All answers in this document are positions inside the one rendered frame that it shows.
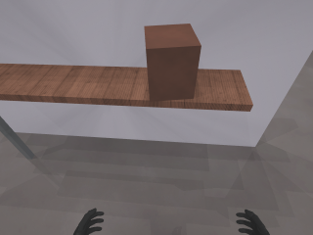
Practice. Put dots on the table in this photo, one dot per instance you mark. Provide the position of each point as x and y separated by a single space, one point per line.
218 90

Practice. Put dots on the robot right hand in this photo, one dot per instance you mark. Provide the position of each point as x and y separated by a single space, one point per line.
258 228

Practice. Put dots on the robot left hand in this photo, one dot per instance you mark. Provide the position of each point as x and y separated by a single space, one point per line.
86 222

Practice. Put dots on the carton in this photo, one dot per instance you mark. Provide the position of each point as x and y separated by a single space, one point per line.
173 55

